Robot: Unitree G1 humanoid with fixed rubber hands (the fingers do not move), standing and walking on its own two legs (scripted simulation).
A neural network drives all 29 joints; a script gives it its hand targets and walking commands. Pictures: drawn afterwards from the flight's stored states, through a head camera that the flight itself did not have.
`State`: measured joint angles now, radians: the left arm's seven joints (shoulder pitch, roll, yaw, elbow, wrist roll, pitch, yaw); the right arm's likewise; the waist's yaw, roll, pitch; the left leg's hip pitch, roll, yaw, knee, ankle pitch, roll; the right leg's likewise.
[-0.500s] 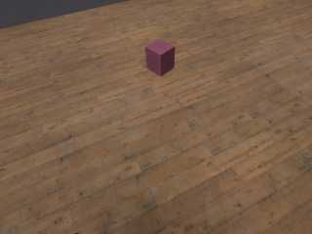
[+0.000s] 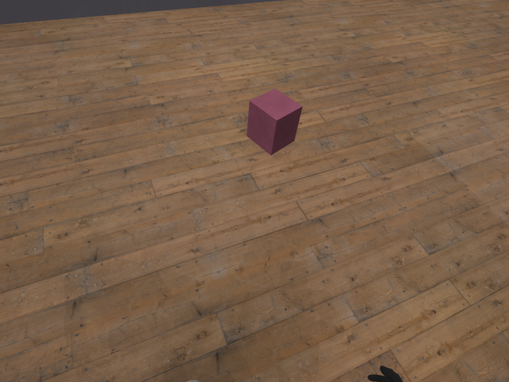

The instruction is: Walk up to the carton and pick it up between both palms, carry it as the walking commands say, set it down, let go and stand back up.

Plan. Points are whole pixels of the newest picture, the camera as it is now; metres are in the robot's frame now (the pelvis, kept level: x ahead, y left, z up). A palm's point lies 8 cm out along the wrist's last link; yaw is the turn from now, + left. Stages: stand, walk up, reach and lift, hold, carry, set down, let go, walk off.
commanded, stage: walk up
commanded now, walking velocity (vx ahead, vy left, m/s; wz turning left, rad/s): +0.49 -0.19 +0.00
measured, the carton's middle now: (273, 121) +1.50 -0.10 -0.64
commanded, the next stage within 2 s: none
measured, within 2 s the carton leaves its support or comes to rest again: neither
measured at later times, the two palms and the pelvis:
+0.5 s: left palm (187, 246) +0.39 +0.15 -0.12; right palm (431, 379) +0.18 -0.32 -0.14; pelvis +0.25 -0.08 +0.00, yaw +2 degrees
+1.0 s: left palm (168, 247) +0.40 +0.20 -0.15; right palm (353, 164) +0.67 -0.25 -0.11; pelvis +0.50 -0.03 -0.01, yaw +0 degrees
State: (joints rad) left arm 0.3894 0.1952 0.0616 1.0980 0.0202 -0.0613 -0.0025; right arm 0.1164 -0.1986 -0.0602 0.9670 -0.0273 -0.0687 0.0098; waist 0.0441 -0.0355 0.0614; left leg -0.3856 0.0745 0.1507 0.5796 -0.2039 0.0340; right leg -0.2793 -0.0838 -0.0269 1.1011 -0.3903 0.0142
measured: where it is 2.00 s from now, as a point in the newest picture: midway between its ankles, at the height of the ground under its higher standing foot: (265, 212)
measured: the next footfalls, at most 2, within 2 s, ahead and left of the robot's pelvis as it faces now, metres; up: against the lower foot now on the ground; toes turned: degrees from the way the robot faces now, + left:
right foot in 0.44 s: +0.37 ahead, -0.20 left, +0.00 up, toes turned -8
left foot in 0.96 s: +0.63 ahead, +0.09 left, +0.00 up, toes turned +9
